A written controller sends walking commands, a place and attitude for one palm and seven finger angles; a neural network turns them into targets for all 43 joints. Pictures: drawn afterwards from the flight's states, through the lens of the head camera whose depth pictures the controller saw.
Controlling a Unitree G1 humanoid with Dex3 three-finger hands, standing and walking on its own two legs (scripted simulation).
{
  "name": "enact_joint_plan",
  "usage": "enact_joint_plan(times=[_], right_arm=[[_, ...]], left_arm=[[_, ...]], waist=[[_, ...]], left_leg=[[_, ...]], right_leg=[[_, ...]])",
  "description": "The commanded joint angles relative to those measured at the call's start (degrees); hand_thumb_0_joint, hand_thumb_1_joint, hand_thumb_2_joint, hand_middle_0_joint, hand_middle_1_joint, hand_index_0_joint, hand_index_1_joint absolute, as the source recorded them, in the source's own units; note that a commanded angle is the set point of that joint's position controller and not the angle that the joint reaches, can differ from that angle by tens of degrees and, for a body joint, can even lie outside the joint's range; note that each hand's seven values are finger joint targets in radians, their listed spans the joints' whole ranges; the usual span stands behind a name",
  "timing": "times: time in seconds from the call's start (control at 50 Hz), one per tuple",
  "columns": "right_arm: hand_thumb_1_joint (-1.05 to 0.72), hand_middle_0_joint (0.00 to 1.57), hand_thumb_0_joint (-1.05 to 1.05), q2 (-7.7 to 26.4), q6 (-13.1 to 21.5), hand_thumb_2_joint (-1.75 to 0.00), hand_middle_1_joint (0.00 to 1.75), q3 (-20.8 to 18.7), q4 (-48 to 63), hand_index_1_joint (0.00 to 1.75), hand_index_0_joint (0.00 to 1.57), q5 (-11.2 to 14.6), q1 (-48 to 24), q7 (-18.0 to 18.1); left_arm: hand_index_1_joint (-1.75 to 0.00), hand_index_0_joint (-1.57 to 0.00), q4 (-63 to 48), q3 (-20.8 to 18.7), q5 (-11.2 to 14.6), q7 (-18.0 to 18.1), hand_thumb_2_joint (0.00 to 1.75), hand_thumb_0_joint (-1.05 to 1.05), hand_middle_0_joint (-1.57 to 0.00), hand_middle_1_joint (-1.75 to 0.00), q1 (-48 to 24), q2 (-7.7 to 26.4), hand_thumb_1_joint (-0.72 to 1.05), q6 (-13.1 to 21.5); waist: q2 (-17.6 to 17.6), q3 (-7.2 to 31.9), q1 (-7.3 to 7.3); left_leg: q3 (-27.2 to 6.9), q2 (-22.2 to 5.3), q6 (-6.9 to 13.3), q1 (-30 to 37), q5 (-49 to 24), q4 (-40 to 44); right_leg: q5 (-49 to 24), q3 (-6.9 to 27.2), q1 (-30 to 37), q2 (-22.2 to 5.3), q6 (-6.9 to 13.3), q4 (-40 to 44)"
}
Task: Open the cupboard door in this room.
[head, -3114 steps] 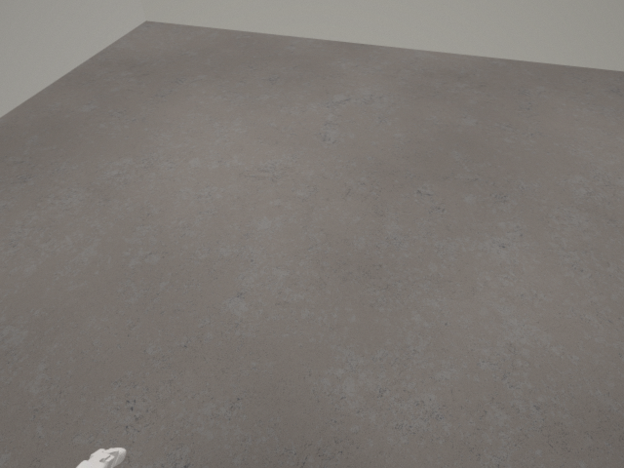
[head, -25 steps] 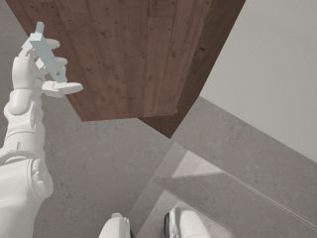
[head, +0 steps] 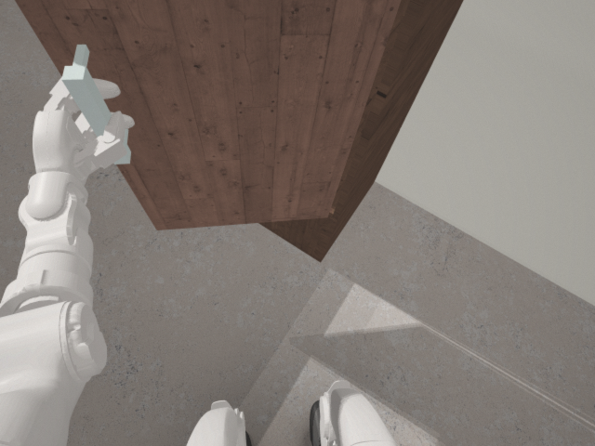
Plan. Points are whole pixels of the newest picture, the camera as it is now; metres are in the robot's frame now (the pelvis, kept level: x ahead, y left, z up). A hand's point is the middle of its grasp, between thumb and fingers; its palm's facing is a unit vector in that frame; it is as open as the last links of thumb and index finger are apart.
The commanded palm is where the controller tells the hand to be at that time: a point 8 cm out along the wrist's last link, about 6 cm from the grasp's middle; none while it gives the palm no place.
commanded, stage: pull the door open along its arc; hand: left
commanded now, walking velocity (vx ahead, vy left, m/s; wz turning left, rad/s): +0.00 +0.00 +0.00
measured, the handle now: (103, 109) +0.55 +0.23 +0.06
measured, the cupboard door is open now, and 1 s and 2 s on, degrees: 40 78 78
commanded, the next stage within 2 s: open thumb and fingers to let go in 0.98 s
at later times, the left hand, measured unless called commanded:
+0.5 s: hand (125, 195) +0.41 +0.18 +0.07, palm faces +0.02 -1.00 +0.00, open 6.1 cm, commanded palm +0.35 +0.24 +0.06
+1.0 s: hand (213, 292) +0.29 +0.08 +0.07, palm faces +0.45 -0.89 +0.00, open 6.2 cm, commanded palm +0.23 +0.12 +0.06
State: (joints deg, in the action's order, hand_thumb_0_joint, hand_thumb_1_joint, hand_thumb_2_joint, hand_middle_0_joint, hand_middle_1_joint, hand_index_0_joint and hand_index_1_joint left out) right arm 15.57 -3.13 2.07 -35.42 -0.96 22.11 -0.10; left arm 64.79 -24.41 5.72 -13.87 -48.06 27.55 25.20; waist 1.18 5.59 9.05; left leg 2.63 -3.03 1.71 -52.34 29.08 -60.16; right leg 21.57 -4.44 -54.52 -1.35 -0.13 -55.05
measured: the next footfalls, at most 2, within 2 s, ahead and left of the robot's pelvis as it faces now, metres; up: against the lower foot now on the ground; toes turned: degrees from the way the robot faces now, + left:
none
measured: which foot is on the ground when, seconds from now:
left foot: down 0.00-1.00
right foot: down 0.00-1.00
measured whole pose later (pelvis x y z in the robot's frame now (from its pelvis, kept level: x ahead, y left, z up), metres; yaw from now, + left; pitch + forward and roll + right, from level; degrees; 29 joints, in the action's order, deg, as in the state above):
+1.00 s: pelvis +0.02 -0.04 +0.02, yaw +3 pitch +11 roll +1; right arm 8.7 -1.0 0.9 -29.9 -3.9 9.2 -0.9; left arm 3.3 8.3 -4.0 27.9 13.2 -4.9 18.2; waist 1.2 7.3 -0.6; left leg 1.0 -2.3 -1.8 -35.2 28.4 -52.3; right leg 25.2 -5.9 -39.2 -1.7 2.8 -53.0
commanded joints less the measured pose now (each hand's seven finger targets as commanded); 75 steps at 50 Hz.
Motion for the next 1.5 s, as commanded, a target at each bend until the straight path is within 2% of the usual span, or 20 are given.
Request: enact_joint_plan(times=[0.0, 0.06, 0.22, 0.32, 0.42, 0.44, 0.46, 0.5, 0.62, 0.7, 0.82, 0.92, 1.04, 1.06, 1.1, 1.2, 1.22, 1.28, 1.32, 1.48], right_arm=[[-0.90, 0.20, 0.00, 10.4, 1.0, -0.90, 0.30, -3.7, 2.9, 0.30, 0.20, -0.4, 9.3, 1.0], [-0.90, 0.20, 0.00, 10.4, 1.1, -0.90, 0.30, -3.8, 2.7, 0.30, 0.20, -0.4, 9.4, 1.1], [-0.90, 0.20, 0.00, 9.9, 0.6, -0.90, 0.30, -4.1, 5.6, 0.30, 0.20, 0.5, 7.7, 0.6], [-0.90, 0.20, 0.00, 9.0, 0.8, -0.90, 0.30, -4.6, 8.2, 0.30, 0.20, 1.4, 5.3, 0.2], [-0.90, 0.20, 0.00, 7.8, 2.1, -0.90, 0.30, -4.8, 10.9, 0.30, 0.20, 2.1, 1.4, -0.4], [-0.90, 0.20, 0.00, 6.9, 2.5, -0.90, 0.30, -5.1, 11.2, 0.30, 0.20, 2.2, 0.3, -0.6], [-0.90, 0.20, 0.00, 6.5, 3.1, -0.90, 0.30, -5.0, 11.8, 0.30, 0.20, 2.1, -0.8, -1.0], [-0.90, 0.20, 0.00, 5.9, 3.8, -0.90, 0.30, -5.1, 12.1, 0.30, 0.20, 1.8, -3.0, -1.4], [-0.90, 0.20, 0.00, 3.1, 3.8, -0.90, 0.30, -4.8, 13.2, 0.30, 0.20, -0.5, -7.9, -2.3], [-0.90, 0.20, 0.00, 1.8, 3.1, -0.90, 0.30, -4.4, 13.1, 0.30, 0.20, -1.3, -10.8, -1.5], [-0.90, 0.20, 0.00, -0.3, 3.3, -0.90, 0.30, -3.9, 12.9, 0.30, 0.20, -2.4, -13.1, -0.4], [-0.90, 0.20, 0.00, -0.9, 4.3, -0.90, 0.30, -3.8, 12.6, 0.30, 0.20, -3.1, -13.6, 0.0], [-0.90, 0.20, 0.00, -0.8, 7.1, -0.90, 0.30, -3.8, 12.4, 0.30, 0.20, -3.7, -14.0, 0.0], [-0.90, 0.20, 0.00, -0.5, 7.4, -0.90, 0.30, -3.8, 11.6, 0.30, 0.20, -3.8, -14.0, 0.3], [-0.90, 0.20, 0.00, -0.6, 7.6, -0.90, 0.30, -4.0, 11.1, 0.30, 0.20, -3.8, -13.7, 0.7], [-0.90, 0.20, 0.00, -0.3, 8.2, -0.90, 0.30, -4.0, 10.0, 0.30, 0.20, -3.1, -14.6, 1.7], [-0.90, 0.20, 0.00, -0.3, 8.4, -0.90, 0.30, -4.1, 9.8, 0.30, 0.20, -3.1, -15.0, 1.8], [-0.90, 0.20, 0.00, -0.1, 8.8, -0.90, 0.30, -4.1, 9.7, 0.30, 0.20, -2.8, -15.0, 1.8], [-0.90, 0.20, 0.00, 0.2, 9.0, -0.90, 0.30, -4.1, 9.7, 0.30, 0.20, -2.8, -14.6, 1.6], [-0.90, 0.20, 0.00, 0.4, 9.1, -0.90, 0.30, -4.3, 9.6, 0.30, 0.20, -3.0, -15.1, 1.1]], left_arm=[[-1.35, -0.40, -12.4, -1.4, 0.5, -0.1, 0.90, 0.00, -0.40, -1.35, -24.5, 15.7, 0.90, 4.2], [-1.35, -0.40, -12.5, -1.2, 0.7, -0.3, 0.90, 0.00, -0.40, -1.35, -24.6, 15.4, 0.90, 4.1], [-1.35, -0.40, -17.4, -1.2, 2.7, -1.7, 0.90, 0.00, -0.40, -1.35, -9.8, 13.0, 0.90, 3.1], [-1.35, -0.40, -26.4, 0.2, 4.7, -1.8, 0.90, 0.00, -0.40, -1.35, 4.4, 8.9, 0.90, 2.0], [-1.35, -0.40, -38.0, 3.1, 8.2, -1.1, 0.90, 0.00, -0.40, -1.35, 21.4, 1.6, 0.90, 1.1], [-1.35, -0.40, -41.4, 0.0, 10.1, 2.3, 0.90, 0.00, -0.40, -1.35, 25.3, 0.4, 0.90, 1.0], [-1.35, -0.40, -44.1, 1.7, 10.5, 5.2, 0.90, 0.00, -0.40, -1.35, 30.0, -3.2, 0.90, 0.7], [-1.35, -0.40, -48.5, 1.5, 9.8, 12.0, 0.90, 0.00, -0.40, -1.35, 34.8, -5.4, 0.90, 0.4], [-1.35, -0.40, -62.2, 7.5, 1.7, 28.8, 0.90, 0.00, -0.40, -1.35, 50.9, -13.5, 0.90, 0.1], [-1.35, -0.40, -67.2, 13.3, -2.3, 36.5, 0.90, 0.00, -0.40, -1.35, 53.9, -18.9, 0.90, -1.1], [-1.35, -0.40, -71.9, 21.5, -6.8, 43.1, 0.90, 0.00, -0.40, -1.35, 58.4, -25.4, 0.90, -2.8], [-1.35, -0.40, -73.4, 28.2, -10.3, 44.1, 0.90, 0.00, -0.40, -1.35, 59.3, -29.5, 0.90, -3.3], [-1.35, -0.40, -75.2, 37.5, -12.6, 44.2, 0.90, 0.00, -0.40, -1.35, 55.5, -35.6, 0.90, -3.0], [-1.35, -0.40, -74.7, 36.7, -13.3, 44.8, 0.90, 0.00, -0.40, -1.35, 49.8, -33.7, 0.90, -2.8], [-1.34, -0.39, -73.0, 35.1, -13.9, 45.1, 0.84, 0.00, -0.39, -1.34, 50.1, -32.5, 0.76, -2.7], [-1.30, -0.36, -70.2, 32.1, -10.9, 43.2, 0.69, 0.00, -0.36, -1.30, 45.6, -30.2, 0.41, -2.6], [-1.29, -0.36, -69.7, 32.4, -10.2, 42.7, 0.66, 0.00, -0.36, -1.29, 45.5, -31.0, 0.34, -2.5], [-1.27, -0.35, -69.3, 31.5, -8.5, 42.2, 0.57, 0.00, -0.35, -1.27, 44.0, -31.3, 0.13, -2.1], [-1.25, -0.33, -66.7, 30.7, -7.8, 42.2, 0.51, 0.00, -0.33, -1.25, 45.9, -31.3, -0.01, -2.3], [-1.20, -0.30, -65.0, 30.3, -9.3, 43.9, 0.30, 0.00, -0.30, -1.20, 40.1, -30.7, -0.50, -1.3]], waist=[[7.5, 27.2, 0.01], [6.5, 28.3, 0.15], [4.8, 28.9, -3.28], [3.7, 27.5, -5.81], [1.5, 24.3, -7.76], [0.8, 23.3, -10.02], [-0.2, 22.1, -10.21], [-1.4, 19.2, -11.12], [-1.8, 18.4, -13.51], [-4.6, 15.4, -12.47], [-4.6, 14.5, -11.75], [-3.4, 13.2, -10.17], [-6.3, 14.0, -8.07], [-6.1, 13.7, -7.26], [-5.9, 14.2, -8.11], [-8.9, 14.3, -8.23], [-7.5, 14.5, -8.50], [-6.7, 15.4, -8.76], [-9.2, 14.9, -8.95], [-6.7, 13.3, -8.85]], left_leg=[[-5.2, 1.7, -1.1, 16.4, -24.7, 7.3], [-5.2, 1.7, -1.1, 16.3, -25.1, 7.1], [-3.5, 2.1, -0.8, 15.3, -25.8, 9.0], [-2.1, 2.2, -0.6, 15.0, -27.7, 11.0], [-0.9, 2.4, -0.5, 14.2, -28.2, 13.2], [-0.8, 2.5, -1.0, 14.0, -27.8, 13.8], [-0.7, 2.6, -1.2, 14.2, -27.6, 14.3], [-0.8, 2.8, -1.5, 13.4, -25.0, 14.8], [-0.5, 3.2, -2.0, 14.9, -25.7, 14.8], [-1.1, 3.5, -1.9, 14.7, -21.7, 14.2], [-1.4, 4.0, -2.0, 16.0, -19.5, 13.5], [-1.7, 3.9, -1.9, 16.2, -18.9, 12.8], [-2.7, 3.8, -1.7, 15.5, -16.4, 10.8], [-2.9, 3.8, -1.6, 14.7, -15.7, 10.0], [-2.8, 4.1, -1.7, 13.9, -14.7, 9.8], [-2.8, 4.4, -1.6, 11.3, -10.6, 9.5], [-2.7, 4.5, -1.6, 11.6, -10.4, 9.6], [-2.6, 4.5, -1.6, 12.5, -10.5, 10.2], [-2.7, 4.5, -1.6, 11.8, -10.2, 10.5], [-2.2, 4.5, -1.2, 12.7, -8.5, 11.2]], right_leg=[[-15.9, 1.8, 14.5, 3.4, 1.5, 3.8], [-16.5, 1.9, 15.0, 3.4, 1.2, 3.9], [-19.9, 2.1, 21.4, 3.4, 1.4, 4.6], [-23.2, 2.5, 26.2, 3.0, 1.4, 5.7], [-25.8, 2.3, 30.4, 2.6, 1.4, 6.7], [-24.9, 1.8, 30.5, 2.7, 1.4, 7.1], [-24.5, 1.4, 30.4, 2.6, 1.2, 7.4], [-22.1, 0.9, 30.0, 2.5, 1.4, 7.7], [-23.9, 1.3, 33.2, 1.4, 1.9, 6.5], [-21.5, 2.0, 32.8, 1.2, 1.8, 7.6], [-21.3, 3.2, 33.2, 0.6, 1.6, 8.9], [-22.5, 4.0, 32.2, -0.1, 1.4, 9.3], [-20.4, 4.6, 29.8, -1.2, 0.8, 9.3], [-19.3, 5.1, 28.5, -1.5, 0.7, 9.2], [-17.2, 6.1, 29.0, -1.7, 0.8, 9.8], [-10.2, 10.1, 30.9, -3.3, 0.0, 13.4], [-9.8, 10.5, 30.9, -3.5, -0.2, 13.7], [-8.6, 9.7, 31.0, -3.2, 0.0, 13.6], [-8.3, 9.6, 31.3, -3.2, -0.2, 14.0], [-1.3, 8.1, 27.9, -2.3, 0.7, 14.1]])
